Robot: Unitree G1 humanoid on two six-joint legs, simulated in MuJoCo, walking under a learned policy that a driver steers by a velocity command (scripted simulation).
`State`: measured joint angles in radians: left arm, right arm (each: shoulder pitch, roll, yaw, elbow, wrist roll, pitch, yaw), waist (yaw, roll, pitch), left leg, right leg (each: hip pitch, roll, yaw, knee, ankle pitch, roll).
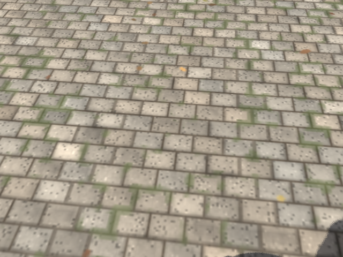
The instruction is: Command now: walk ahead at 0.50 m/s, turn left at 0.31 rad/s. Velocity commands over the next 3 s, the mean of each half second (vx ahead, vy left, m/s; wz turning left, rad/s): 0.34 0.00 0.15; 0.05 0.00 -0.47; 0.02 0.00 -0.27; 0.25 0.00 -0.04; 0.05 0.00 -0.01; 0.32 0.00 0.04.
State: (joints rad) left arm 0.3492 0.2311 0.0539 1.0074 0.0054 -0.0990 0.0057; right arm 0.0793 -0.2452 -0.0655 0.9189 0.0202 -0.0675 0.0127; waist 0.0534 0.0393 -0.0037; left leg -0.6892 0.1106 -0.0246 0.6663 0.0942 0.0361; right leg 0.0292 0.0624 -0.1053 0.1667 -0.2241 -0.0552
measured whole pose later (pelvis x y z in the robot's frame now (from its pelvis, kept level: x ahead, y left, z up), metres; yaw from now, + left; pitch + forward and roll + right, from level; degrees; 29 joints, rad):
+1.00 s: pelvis +0.34 +0.05 +0.00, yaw -12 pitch +4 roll +2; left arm 0.16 0.30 0.09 0.73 -0.01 0.02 0.03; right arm 0.06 -0.29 -0.07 0.83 0.00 0.01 -0.05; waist 0.02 0.01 0.04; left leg -0.50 -0.01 -0.10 0.84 -0.36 -0.08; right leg -0.37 0.08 0.12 0.45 -0.14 -0.05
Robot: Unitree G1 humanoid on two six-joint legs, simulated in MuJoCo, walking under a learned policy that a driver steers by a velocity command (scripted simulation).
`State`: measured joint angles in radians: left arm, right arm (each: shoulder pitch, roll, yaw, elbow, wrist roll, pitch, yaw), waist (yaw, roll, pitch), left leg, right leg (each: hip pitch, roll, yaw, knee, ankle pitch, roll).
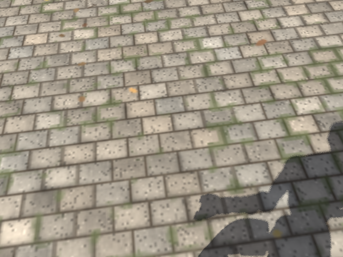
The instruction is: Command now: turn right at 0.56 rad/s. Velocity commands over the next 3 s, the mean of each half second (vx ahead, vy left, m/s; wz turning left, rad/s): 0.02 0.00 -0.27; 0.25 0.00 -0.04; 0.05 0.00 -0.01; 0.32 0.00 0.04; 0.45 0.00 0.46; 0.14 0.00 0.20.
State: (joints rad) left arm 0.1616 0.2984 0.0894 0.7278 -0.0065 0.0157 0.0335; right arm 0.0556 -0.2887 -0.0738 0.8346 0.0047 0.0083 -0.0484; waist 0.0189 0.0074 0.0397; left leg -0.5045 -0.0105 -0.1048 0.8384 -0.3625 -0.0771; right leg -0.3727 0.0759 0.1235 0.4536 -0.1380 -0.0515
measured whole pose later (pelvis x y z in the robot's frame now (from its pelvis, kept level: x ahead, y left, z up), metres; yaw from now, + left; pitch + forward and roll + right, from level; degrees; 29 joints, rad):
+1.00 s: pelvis +0.12 +0.06 +0.01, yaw -8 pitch +1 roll -1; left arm 0.20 0.29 0.07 0.76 0.00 -0.03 0.02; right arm 0.28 -0.25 -0.03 0.89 -0.01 -0.06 0.00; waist -0.03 -0.04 0.03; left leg -0.13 -0.03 0.04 0.34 -0.23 0.06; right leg -0.52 -0.06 0.01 0.88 -0.28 0.03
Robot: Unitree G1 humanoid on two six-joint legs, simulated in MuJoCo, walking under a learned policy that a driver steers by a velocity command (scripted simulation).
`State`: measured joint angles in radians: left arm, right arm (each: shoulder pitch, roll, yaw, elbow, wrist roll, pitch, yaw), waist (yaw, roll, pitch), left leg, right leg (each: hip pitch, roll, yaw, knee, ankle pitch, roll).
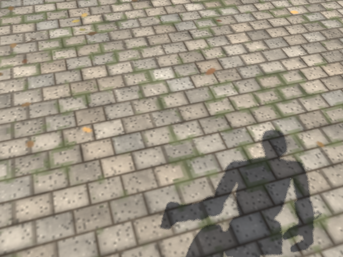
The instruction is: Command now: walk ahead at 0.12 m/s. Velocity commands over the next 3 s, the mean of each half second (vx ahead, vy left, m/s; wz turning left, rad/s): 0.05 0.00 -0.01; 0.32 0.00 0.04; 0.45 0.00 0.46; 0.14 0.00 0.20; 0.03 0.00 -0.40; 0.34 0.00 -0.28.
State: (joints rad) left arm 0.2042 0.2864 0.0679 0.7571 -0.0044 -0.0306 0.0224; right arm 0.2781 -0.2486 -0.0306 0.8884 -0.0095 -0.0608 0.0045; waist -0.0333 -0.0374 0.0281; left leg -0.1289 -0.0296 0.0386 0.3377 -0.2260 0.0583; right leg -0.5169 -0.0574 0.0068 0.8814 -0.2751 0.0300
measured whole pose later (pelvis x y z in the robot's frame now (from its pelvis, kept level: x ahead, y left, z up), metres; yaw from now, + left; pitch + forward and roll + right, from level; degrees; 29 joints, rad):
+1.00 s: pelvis +0.18 -0.05 +0.00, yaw +3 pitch +0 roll -1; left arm 0.33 0.22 0.04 1.00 0.01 -0.09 -0.01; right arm 0.18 -0.28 -0.07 0.90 0.03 -0.06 0.00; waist 0.04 0.03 0.02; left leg -0.62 0.13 -0.04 0.97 -0.14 0.02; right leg 0.00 0.06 -0.09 0.22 -0.22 -0.06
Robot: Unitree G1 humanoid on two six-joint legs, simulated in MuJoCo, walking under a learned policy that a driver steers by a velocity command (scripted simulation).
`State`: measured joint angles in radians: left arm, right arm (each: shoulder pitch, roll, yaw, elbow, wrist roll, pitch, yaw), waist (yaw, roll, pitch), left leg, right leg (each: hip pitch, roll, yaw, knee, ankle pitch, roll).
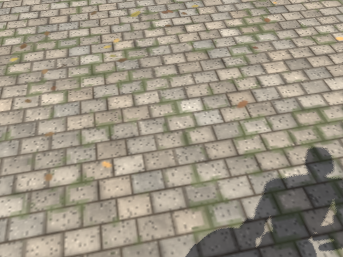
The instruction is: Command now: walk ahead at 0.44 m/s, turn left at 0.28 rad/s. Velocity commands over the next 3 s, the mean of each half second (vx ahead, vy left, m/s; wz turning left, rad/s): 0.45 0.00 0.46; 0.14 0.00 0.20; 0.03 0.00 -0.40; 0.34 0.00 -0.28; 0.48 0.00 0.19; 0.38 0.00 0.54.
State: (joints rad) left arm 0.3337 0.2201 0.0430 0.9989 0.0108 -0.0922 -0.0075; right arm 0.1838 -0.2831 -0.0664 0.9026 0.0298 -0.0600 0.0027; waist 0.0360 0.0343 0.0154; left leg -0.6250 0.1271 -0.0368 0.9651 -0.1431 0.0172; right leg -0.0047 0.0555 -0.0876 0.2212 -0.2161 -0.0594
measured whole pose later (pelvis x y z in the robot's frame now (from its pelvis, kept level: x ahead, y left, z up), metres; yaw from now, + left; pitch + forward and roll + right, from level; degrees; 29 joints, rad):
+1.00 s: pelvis +0.41 +0.12 -0.02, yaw +21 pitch +0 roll +0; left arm 0.11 0.23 0.02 0.83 0.01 -0.02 -0.01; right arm 0.21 -0.27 -0.05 0.80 0.00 0.04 -0.04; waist 0.01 0.01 0.05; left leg -0.31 0.02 -0.07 0.63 -0.35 -0.04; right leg -0.37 0.04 0.00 0.48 -0.11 -0.03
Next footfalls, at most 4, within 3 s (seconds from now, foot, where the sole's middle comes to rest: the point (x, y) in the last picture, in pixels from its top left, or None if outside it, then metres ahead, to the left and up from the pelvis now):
0.26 left None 0.30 0.17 -0.78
0.72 right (171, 243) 0.57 0.07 -0.78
1.02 left None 0.41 0.27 -0.78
1.34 right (179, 253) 0.53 0.03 -0.78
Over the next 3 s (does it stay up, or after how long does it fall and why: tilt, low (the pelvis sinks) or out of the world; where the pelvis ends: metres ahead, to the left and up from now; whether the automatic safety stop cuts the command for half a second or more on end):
stays up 1.06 0.17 -0.01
